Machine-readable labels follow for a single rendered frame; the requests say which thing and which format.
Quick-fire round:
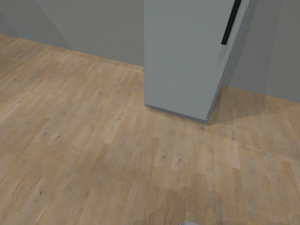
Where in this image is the fridge door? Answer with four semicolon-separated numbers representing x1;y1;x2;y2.
143;0;250;121

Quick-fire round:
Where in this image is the handle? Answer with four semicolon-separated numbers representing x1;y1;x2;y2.
221;0;242;45

